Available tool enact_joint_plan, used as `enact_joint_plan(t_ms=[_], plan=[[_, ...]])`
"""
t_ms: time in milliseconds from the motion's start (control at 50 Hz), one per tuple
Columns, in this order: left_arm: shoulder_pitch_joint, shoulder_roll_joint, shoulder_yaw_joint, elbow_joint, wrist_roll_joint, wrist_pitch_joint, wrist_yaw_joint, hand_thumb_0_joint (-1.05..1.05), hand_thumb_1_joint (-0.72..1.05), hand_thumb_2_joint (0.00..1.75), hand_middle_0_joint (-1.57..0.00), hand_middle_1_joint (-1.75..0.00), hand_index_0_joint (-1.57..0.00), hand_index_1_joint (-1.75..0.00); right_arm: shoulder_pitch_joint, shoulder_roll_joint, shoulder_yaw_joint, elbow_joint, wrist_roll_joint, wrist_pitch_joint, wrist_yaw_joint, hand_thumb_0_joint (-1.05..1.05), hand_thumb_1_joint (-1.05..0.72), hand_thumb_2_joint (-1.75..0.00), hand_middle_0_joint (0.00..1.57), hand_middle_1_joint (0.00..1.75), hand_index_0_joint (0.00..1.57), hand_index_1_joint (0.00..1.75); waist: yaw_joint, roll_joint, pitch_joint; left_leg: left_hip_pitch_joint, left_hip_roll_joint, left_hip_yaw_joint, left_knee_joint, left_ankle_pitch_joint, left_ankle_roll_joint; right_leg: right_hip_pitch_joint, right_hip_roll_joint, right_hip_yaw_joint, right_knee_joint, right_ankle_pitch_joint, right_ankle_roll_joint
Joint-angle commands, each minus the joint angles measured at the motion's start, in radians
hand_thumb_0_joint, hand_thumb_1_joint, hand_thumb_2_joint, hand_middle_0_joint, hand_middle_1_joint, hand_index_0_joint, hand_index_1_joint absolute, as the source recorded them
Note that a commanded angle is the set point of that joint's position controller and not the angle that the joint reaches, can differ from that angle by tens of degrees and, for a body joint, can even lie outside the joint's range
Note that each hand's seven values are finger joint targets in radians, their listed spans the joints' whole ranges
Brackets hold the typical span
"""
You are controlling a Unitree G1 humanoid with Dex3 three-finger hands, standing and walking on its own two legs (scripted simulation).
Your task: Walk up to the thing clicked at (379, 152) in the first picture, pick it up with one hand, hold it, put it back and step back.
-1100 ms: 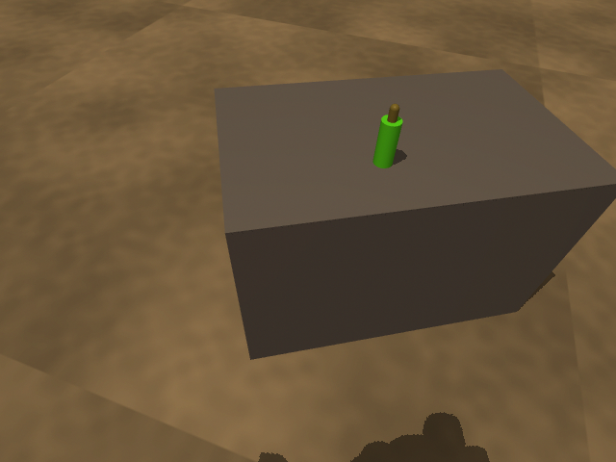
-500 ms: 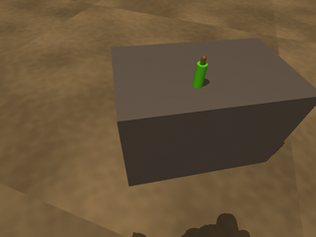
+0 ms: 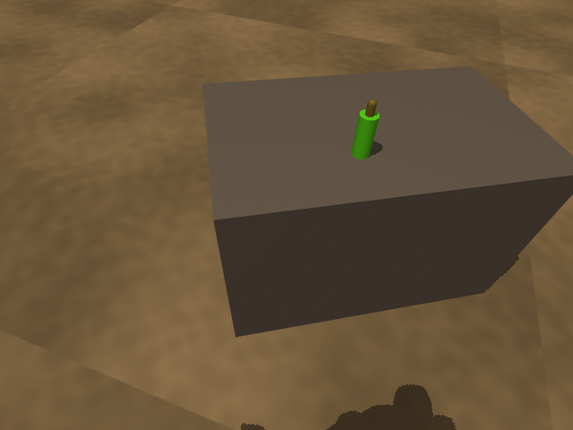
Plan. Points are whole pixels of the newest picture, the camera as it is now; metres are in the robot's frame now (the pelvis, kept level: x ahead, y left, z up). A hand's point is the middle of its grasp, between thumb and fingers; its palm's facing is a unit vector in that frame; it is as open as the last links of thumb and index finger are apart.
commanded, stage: stand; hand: right
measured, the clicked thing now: (366, 128) +0.83 -0.17 -0.05
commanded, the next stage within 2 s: walk up in 0.02 s
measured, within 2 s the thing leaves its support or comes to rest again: neither
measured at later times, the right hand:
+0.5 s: hand out of the picture +0.18 -0.37 -0.15, palm faces -0.17 +0.91 -0.39, open 7.4 cm
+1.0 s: hand (474, 314) +0.39 -0.36 -0.17, palm faces -0.24 +0.89 -0.39, open 7.4 cm
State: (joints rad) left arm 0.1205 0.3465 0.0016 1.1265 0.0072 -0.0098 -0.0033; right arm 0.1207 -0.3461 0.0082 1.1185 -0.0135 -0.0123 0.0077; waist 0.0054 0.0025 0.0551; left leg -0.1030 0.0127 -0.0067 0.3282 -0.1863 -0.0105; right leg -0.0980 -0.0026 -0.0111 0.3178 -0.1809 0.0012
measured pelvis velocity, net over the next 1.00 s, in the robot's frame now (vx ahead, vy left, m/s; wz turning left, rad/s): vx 0.24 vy -0.12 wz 0.22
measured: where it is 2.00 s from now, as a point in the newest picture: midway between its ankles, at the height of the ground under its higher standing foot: outside the picture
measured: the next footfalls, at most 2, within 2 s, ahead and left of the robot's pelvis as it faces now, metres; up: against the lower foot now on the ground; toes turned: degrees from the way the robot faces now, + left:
right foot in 0.30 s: +0.15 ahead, -0.19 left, +0.00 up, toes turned +2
left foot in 0.68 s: +0.28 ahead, +0.06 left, +0.00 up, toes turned +13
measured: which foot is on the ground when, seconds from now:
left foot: down 0.00-0.30, up 0.32-0.66, down 0.68-1.00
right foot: down 0.00-0.06, up 0.08-0.28, down 0.30-0.70, up 0.72-0.96, down 0.98-1.00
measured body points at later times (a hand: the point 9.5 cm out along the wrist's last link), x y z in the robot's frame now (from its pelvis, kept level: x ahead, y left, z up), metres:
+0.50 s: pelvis +0.10 -0.09 -0.01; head +0.11 -0.09 +0.44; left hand +0.09 +0.23 -0.12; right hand +0.19 -0.41 -0.13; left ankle +0.11 +0.05 -0.69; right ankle +0.11 -0.19 -0.75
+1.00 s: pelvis +0.24 -0.12 -0.04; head +0.26 -0.12 +0.41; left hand +0.22 +0.21 -0.14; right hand +0.40 -0.41 -0.14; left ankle +0.24 +0.04 -0.75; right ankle +0.34 -0.24 -0.75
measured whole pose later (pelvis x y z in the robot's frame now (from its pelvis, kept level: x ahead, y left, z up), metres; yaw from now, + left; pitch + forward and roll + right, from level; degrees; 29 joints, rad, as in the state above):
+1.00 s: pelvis +0.24 -0.12 -0.04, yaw +13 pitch -3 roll +0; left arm 0.32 0.42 0.07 0.83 0.01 -0.04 -0.02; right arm 0.27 -0.41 -0.03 0.78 -0.01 -0.02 0.01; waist 0.01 0.00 0.09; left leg -0.36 0.06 -0.04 0.79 -0.37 0.00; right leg -0.39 -0.06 -0.03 0.74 -0.29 0.00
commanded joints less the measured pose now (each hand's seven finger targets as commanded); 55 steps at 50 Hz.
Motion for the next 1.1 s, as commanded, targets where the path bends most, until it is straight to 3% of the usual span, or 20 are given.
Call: enact_joint_plan(t_ms=[0, 40, 80, 200, 260, 280, 300, 320, 420, 560, 640, 660, 680, 700, 820, 940, 960, 980, 1000, 1080], plan=[[-0.027, 0.275, 0.108, -0.126, 0.026, -0.020, -0.019, 0.00, 0.90, 0.90, -0.20, -0.30, -0.20, -0.30, 0.095, -0.273, -0.093, -0.082, -0.002, -0.032, -0.007, 0.00, -0.90, -0.90, 0.20, 0.30, 0.20, 0.30, -0.012, -0.046, -0.141, 0.018, 0.099, -0.166, -0.018, -0.279, 0.117, 0.001, -0.049, 0.025, 0.090, -0.292, -0.048], [-0.066, 0.225, 0.111, -0.167, 0.040, -0.004, -0.040, 0.00, 0.90, 0.90, -0.20, -0.30, -0.20, -0.30, 0.158, -0.328, -0.130, -0.081, -0.016, -0.037, -0.008, 0.00, -0.90, -0.90, 0.20, 0.30, 0.20, 0.30, -0.040, 0.121, 0.020, 0.039, 0.250, -0.409, -0.143, -0.550, 0.201, -0.341, -0.008, -0.014, 0.368, -0.342, -0.034], [-0.067, 0.227, 0.124, -0.215, 0.041, 0.005, -0.051, 0.00, 0.90, 0.90, -0.20, -0.30, -0.20, -0.30, 0.159, -0.346, -0.146, -0.125, -0.022, -0.058, -0.017, 0.00, -0.90, -0.90, 0.20, 0.30, 0.20, 0.30, -0.027, 0.094, 0.102, 0.013, 0.329, -0.519, -0.166, -0.517, 0.269, -0.502, -0.086, 0.098, 0.544, -0.296, -0.030], [0.003, 0.230, 0.146, -0.264, 0.036, -0.012, -0.078, 0.00, 0.90, 0.90, -0.20, -0.30, -0.20, -0.30, 0.122, -0.327, -0.157, -0.238, -0.032, -0.069, -0.004, 0.00, -0.90, -0.90, 0.20, 0.30, 0.20, 0.30, -0.002, 0.174, 0.021, -0.106, 0.211, -0.283, -0.064, -0.245, 0.215, -0.263, -0.065, 0.025, 0.367, -0.237, -0.021], [0.236, 0.234, 0.168, -0.210, 0.035, -0.024, -0.063, 0.00, 0.90, 0.90, -0.20, -0.30, -0.20, -0.30, 0.059, -0.270, -0.139, -0.288, -0.030, -0.051, -0.001, 0.00, -0.90, -0.90, 0.20, 0.30, 0.20, 0.30, 0.128, 0.056, -0.046, -0.343, 0.078, -0.115, 0.239, -0.183, 0.133, 0.148, 0.020, -0.094, 0.180, -0.073, -0.020], [0.356, 0.310, 0.195, -0.193, 0.047, -0.030, -0.049, 0.00, 0.90, 0.90, -0.20, -0.30, -0.20, -0.30, 0.093, -0.198, -0.115, -0.307, -0.029, -0.046, -0.006, 0.00, -0.90, -0.90, 0.20, 0.30, 0.20, 0.30, 0.181, -0.197, -0.066, -0.522, -0.019, -0.049, 0.519, -0.328, 0.104, 0.280, -0.070, 0.068, 0.071, -0.267, -0.031], [0.355, 0.417, 0.209, -0.232, 0.054, -0.042, -0.043, 0.00, 0.90, 0.90, -0.20, -0.30, -0.20, -0.30, 0.107, -0.157, -0.100, -0.341, -0.013, -0.045, -0.015, 0.00, -0.90, -0.90, 0.20, 0.30, 0.20, 0.30, 0.166, -0.395, -0.025, -0.656, -0.123, -0.018, 0.786, -0.459, 0.056, 0.152, -0.386, 0.597, -0.187, -0.671, -0.127], [0.193, 0.427, 0.196, -0.294, 0.046, -0.039, -0.046, 0.00, 0.90, 0.90, -0.20, -0.30, -0.20, -0.30, 0.132, -0.248, -0.124, -0.319, -0.016, -0.043, -0.024, 0.00, -0.90, -0.90, 0.20, 0.30, 0.20, 0.30, 0.092, -0.264, 0.044, -0.607, -0.020, -0.115, 0.856, -0.378, 0.052, -0.001, -0.470, 0.735, -0.245, -0.776, -0.227], [0.125, 0.295, 0.153, -0.332, 0.018, -0.056, -0.039, 0.00, 0.90, 0.90, -0.20, -0.30, -0.20, -0.30, 0.269, -0.255, -0.131, -0.250, 0.001, -0.049, 0.019, 0.00, -0.90, -0.90, 0.20, 0.30, 0.20, 0.30, 0.008, -0.118, 0.091, -0.429, 0.060, -0.075, 0.682, -0.152, 0.028, -0.122, -0.261, 0.210, -0.141, -0.295, -0.205], [0.234, 0.302, 0.151, -0.373, 0.018, -0.063, -0.038, 0.00, 0.90, 0.90, -0.20, -0.30, -0.20, -0.30, 0.142, -0.222, -0.127, -0.355, -0.003, -0.060, 0.035, 0.00, -0.90, -0.90, 0.20, 0.30, 0.20, 0.30, 0.056, -0.086, 0.023, -0.353, 0.039, 0.038, 0.343, -0.064, 0.033, 0.013, -0.258, 0.065, 0.020, 0.185, -0.213], [0.220, 0.276, 0.128, -0.406, 0.016, -0.043, -0.040, 0.00, 0.90, 0.90, -0.20, -0.30, -0.20, -0.30, 0.307, -0.241, -0.148, -0.327, -0.003, -0.078, 0.013, 0.00, -0.90, -0.90, 0.20, 0.30, 0.20, 0.30, -0.052, -0.008, -0.060, 0.035, -0.040, 0.113, 0.207, 0.042, 0.075, -0.175, -0.185, -0.044, 0.335, 0.283, -0.158], [0.258, 0.220, 0.109, -0.414, 0.010, -0.042, -0.037, 0.00, 0.90, 0.90, -0.20, -0.30, -0.20, -0.30, 0.395, -0.298, -0.168, -0.321, -0.012, -0.084, 0.000, 0.00, -0.90, -0.90, 0.20, 0.30, 0.20, 0.30, -0.092, 0.132, -0.114, 0.170, 0.047, -0.048, 0.145, -0.072, 0.126, -0.284, -0.123, -0.083, 0.591, 0.200, -0.110], [0.286, 0.164, 0.102, -0.430, 0.004, -0.039, -0.038, 0.00, 0.90, 0.90, -0.20, -0.30, -0.20, -0.30, 0.434, -0.400, -0.189, -0.350, -0.026, -0.088, -0.012, 0.00, -0.90, -0.90, 0.20, 0.30, 0.20, 0.30, -0.092, 0.303, -0.142, 0.294, 0.338, -0.557, 0.063, -0.130, 0.241, -0.548, 0.027, -0.093, 0.835, -0.286, -0.049], [0.281, 0.280, 0.129, -0.416, 0.005, -0.027, -0.023, 0.00, 0.90, 0.90, -0.20, -0.30, -0.20, -0.30, 0.394, -0.428, -0.198, -0.382, 0.012, -0.086, -0.012, 0.00, -0.90, -0.90, 0.20, 0.30, 0.20, 0.30, -0.084, 0.149, -0.164, 0.182, 0.435, -0.737, -0.028, -0.226, 0.347, -0.532, -0.017, 0.047, 0.916, -0.420, -0.055], [0.331, 0.241, 0.122, -0.336, 0.005, -0.015, -0.036, 0.00, 0.90, 0.90, -0.20, -0.30, -0.20, -0.30, 0.182, -0.313, -0.135, -0.417, -0.001, -0.081, -0.015, 0.00, -0.90, -0.90, 0.20, 0.30, 0.20, 0.30, 0.015, 0.158, 0.044, -0.281, 0.226, -0.180, 0.029, 0.031, 0.240, -0.318, -0.099, 0.015, 0.646, -0.271, -0.030], [0.369, 0.250, 0.131, -0.282, 0.010, -0.039, 0.000, 0.00, 0.90, 0.90, -0.20, -0.30, -0.20, -0.30, 0.070, -0.232, -0.095, -0.429, 0.015, -0.016, -0.013, 0.00, -0.90, -0.90, 0.20, 0.30, 0.20, 0.30, 0.073, 0.078, -0.064, -0.442, 0.099, -0.057, 0.374, -0.107, 0.130, -0.032, -0.023, -0.043, 0.292, -0.027, -0.025], [0.334, 0.330, 0.144, -0.303, 0.025, -0.049, 0.011, 0.00, 0.90, 0.90, -0.20, -0.30, -0.20, -0.30, 0.087, -0.185, -0.087, -0.441, 0.019, -0.003, -0.015, 0.00, -0.90, -0.90, 0.20, 0.30, 0.20, 0.30, 0.068, -0.125, -0.031, -0.487, -0.025, -0.012, 0.567, -0.231, 0.077, -0.110, -0.182, 0.194, 0.126, -0.087, -0.067], [0.241, 0.408, 0.151, -0.348, 0.023, -0.056, 0.018, 0.00, 0.90, 0.90, -0.20, -0.30, -0.20, -0.30, 0.132, -0.176, -0.086, -0.430, 0.015, 0.013, -0.022, 0.00, -0.90, -0.90, 0.20, 0.30, 0.20, 0.30, 0.030, -0.207, -0.022, -0.456, -0.060, -0.075, 0.721, -0.421, 0.037, -0.263, -0.447, 0.557, -0.040, -0.189, -0.202], [0.161, 0.442, 0.147, -0.365, 0.023, -0.053, 0.025, 0.00, 0.90, 0.90, -0.20, -0.30, -0.20, -0.30, 0.117, -0.250, -0.115, -0.404, 0.009, 0.025, -0.028, 0.00, -0.90, -0.90, 0.20, 0.30, 0.20, 0.30, 0.023, -0.192, 0.013, -0.419, -0.024, -0.135, 0.835, -0.446, 0.034, -0.339, -0.488, 0.642, -0.055, -0.192, -0.302], [0.150, 0.362, 0.136, -0.336, 0.023, -0.057, 0.036, 0.00, 0.90, 0.90, -0.20, -0.30, -0.20, -0.30, 0.175, -0.260, -0.122, -0.331, 0.017, 0.019, -0.023, 0.00, -0.90, -0.90, 0.20, 0.30, 0.20, 0.30, 0.010, -0.184, -0.057, -0.450, -0.002, -0.109, 0.776, -0.345, 0.027, -0.142, -0.324, 0.279, 0.158, 0.115, -0.217]])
